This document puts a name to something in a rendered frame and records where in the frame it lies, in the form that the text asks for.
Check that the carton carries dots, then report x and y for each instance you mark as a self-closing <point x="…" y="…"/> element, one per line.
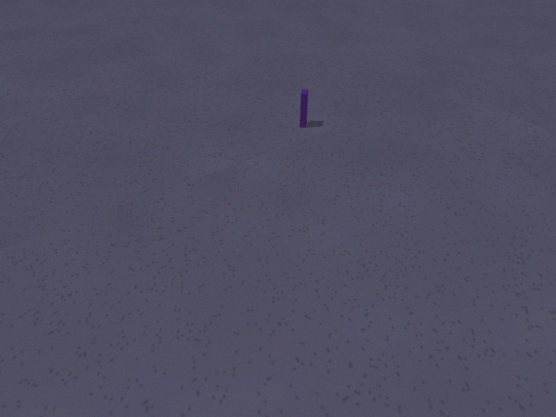
<point x="304" y="108"/>

